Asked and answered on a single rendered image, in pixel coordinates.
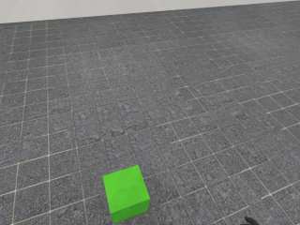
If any carton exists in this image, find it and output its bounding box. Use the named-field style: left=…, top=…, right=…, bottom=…
left=102, top=165, right=150, bottom=224

